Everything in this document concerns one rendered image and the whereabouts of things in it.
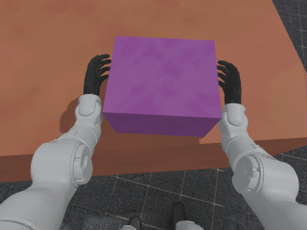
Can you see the robot left hand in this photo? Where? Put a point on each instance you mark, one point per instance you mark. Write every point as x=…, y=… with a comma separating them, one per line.
x=93, y=78

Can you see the right robot foot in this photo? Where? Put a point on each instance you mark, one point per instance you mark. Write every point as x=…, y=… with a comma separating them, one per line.
x=178, y=213

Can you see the carton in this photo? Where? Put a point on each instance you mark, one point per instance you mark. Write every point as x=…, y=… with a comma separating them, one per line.
x=163, y=86

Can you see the left robot forearm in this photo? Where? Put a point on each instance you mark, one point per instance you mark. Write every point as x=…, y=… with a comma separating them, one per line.
x=87, y=128

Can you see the robot left upper arm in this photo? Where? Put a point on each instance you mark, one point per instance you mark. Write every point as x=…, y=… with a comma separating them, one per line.
x=58, y=170

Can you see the robot right hand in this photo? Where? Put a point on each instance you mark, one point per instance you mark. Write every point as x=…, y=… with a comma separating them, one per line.
x=232, y=83

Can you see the robot right upper arm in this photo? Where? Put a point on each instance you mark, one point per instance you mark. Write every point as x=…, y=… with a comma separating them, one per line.
x=270, y=188

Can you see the right robot forearm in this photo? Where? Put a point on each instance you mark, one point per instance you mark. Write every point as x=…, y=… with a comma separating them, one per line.
x=235, y=140

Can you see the pedestal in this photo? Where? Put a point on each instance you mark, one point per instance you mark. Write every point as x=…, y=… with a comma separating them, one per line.
x=46, y=45

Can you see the robot foot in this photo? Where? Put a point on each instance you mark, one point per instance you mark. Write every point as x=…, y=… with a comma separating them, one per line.
x=136, y=222
x=178, y=213

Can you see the left robot foot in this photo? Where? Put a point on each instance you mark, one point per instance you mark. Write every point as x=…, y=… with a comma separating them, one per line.
x=136, y=222

